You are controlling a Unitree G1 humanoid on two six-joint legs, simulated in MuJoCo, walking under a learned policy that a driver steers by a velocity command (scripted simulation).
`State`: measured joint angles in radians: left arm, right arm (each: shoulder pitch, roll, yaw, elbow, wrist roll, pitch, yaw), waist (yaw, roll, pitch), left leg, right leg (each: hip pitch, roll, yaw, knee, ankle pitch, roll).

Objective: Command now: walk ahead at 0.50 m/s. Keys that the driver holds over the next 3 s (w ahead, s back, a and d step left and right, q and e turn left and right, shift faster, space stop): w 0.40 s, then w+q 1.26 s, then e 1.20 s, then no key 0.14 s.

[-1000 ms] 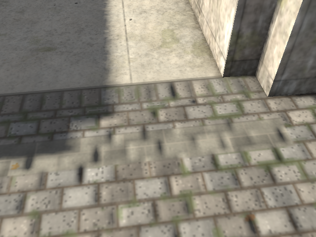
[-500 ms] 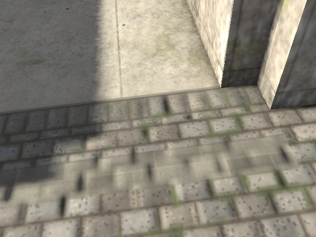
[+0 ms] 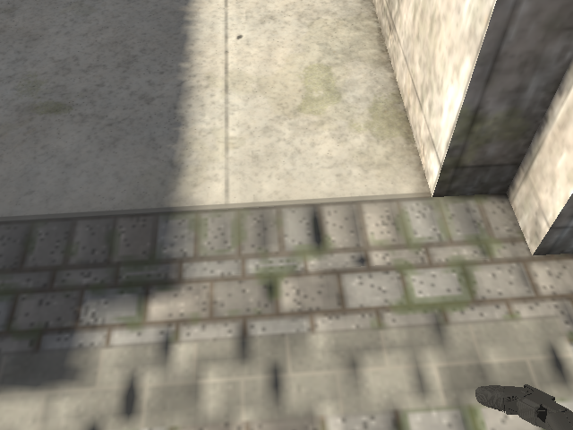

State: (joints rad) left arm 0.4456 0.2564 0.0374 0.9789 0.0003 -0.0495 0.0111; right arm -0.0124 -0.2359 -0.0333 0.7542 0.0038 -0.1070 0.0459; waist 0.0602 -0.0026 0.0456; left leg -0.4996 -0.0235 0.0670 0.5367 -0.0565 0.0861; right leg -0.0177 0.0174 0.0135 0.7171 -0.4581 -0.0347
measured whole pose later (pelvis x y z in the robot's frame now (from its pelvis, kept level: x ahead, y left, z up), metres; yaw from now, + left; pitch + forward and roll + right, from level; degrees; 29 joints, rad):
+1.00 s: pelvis +0.56 +0.00 +0.00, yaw +17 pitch +2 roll -2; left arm 0.31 0.29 0.07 0.93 0.00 -0.05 0.03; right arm 0.06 -0.26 -0.06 0.73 0.02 -0.04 0.07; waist 0.06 0.02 0.04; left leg -0.56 0.04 0.07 0.63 -0.12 0.09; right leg 0.11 -0.05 -0.30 0.34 -0.44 0.04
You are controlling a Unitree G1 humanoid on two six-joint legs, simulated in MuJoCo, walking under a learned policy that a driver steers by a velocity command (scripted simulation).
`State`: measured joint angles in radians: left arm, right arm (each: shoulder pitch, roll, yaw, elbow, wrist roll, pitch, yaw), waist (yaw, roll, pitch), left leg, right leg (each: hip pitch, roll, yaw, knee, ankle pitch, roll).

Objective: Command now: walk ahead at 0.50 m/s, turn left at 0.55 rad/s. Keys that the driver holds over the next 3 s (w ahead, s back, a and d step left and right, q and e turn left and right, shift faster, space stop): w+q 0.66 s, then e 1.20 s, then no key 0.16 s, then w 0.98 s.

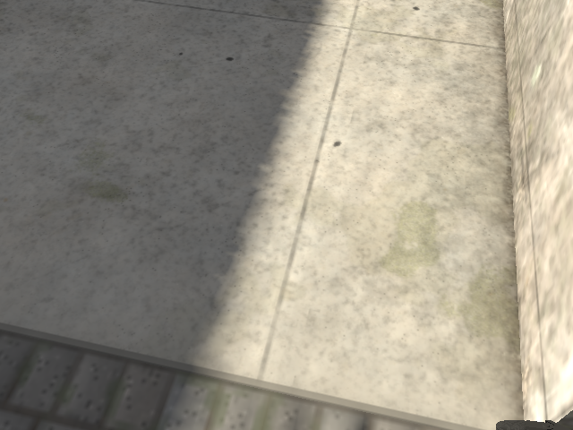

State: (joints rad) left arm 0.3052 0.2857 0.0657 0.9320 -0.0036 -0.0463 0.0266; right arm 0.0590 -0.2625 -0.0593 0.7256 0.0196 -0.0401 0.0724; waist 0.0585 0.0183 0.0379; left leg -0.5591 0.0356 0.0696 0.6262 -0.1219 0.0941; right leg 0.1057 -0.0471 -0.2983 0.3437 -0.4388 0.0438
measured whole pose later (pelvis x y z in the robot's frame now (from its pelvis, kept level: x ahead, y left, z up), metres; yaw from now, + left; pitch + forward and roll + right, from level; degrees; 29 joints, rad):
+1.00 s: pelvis +0.49 +0.10 +0.01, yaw +21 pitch +2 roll -1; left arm 0.30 0.29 0.06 0.86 -0.02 -0.05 0.00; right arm 0.04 -0.24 -0.04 0.62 -0.03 -0.04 0.00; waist 0.08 0.00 0.05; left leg -0.45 0.02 -0.01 0.52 -0.10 0.02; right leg -0.27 0.00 0.03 0.82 -0.55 0.04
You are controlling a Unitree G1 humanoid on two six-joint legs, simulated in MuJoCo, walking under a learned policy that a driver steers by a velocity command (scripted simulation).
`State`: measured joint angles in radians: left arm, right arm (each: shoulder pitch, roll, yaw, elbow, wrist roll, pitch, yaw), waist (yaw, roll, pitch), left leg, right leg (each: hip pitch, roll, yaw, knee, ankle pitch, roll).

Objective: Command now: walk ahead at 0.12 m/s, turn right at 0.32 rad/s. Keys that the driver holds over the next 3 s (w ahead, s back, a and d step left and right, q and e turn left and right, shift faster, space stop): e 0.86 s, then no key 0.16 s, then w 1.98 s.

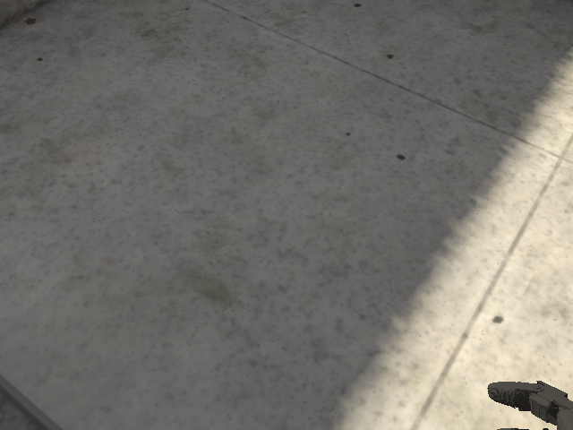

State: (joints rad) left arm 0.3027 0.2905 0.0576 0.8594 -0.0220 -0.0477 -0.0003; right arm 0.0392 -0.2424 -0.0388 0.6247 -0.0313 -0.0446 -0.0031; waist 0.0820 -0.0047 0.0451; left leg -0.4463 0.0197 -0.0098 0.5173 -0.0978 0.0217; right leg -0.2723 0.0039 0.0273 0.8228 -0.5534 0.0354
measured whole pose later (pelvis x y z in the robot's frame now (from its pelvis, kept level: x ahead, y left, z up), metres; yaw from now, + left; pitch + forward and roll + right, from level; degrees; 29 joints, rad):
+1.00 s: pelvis +0.04 +0.00 +0.01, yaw -34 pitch +1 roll -1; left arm 0.20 0.36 0.10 0.65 -0.02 0.06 0.03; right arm 0.14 -0.26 -0.07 0.76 -0.01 0.00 -0.02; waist -0.01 -0.05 0.05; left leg -0.23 0.01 0.00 0.44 -0.23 0.01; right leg -0.50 0.06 0.12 1.09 -0.45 0.08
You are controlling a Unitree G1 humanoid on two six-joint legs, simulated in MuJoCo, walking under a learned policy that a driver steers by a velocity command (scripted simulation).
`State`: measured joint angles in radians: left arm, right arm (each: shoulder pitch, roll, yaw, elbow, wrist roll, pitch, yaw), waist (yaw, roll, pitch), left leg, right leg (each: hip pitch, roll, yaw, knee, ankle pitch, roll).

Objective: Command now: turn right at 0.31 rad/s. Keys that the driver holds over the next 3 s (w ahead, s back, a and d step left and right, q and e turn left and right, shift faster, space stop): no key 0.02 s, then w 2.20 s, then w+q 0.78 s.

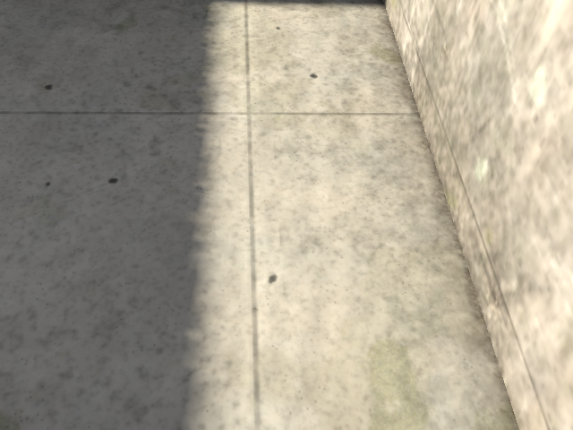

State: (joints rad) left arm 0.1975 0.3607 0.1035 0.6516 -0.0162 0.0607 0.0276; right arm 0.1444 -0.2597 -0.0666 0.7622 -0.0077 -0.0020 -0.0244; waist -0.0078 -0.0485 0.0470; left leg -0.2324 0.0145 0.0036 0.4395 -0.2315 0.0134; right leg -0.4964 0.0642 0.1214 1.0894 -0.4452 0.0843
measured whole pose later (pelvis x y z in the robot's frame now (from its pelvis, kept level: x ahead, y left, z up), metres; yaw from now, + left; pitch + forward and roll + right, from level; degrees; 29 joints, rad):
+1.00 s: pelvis +0.37 +0.02 +0.00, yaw -2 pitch +1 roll +2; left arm 0.14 0.29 0.04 0.69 -0.01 -0.07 -0.01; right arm 0.35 -0.28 -0.04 0.85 0.01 -0.08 0.02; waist -0.08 -0.05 0.02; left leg -0.03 -0.08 0.04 0.22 -0.20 0.06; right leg -0.68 -0.13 0.04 0.71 0.03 0.02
